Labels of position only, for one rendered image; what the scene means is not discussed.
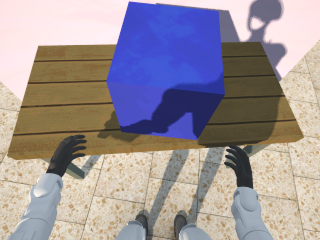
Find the carton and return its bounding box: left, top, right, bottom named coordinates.
left=106, top=1, right=225, bottom=140

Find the robot right forearm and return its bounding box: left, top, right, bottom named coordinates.
left=231, top=186, right=274, bottom=240

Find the robot left thigh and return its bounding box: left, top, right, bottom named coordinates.
left=115, top=224, right=146, bottom=240

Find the robot left forearm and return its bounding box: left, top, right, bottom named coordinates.
left=6, top=173, right=64, bottom=240

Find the table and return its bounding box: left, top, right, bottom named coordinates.
left=7, top=42, right=304, bottom=180

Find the right robot hand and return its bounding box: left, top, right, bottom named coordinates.
left=224, top=144, right=253, bottom=189

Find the robot left foot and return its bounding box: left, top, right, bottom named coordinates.
left=135, top=214, right=148, bottom=240

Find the left robot hand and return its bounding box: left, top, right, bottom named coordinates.
left=46, top=134, right=87, bottom=178

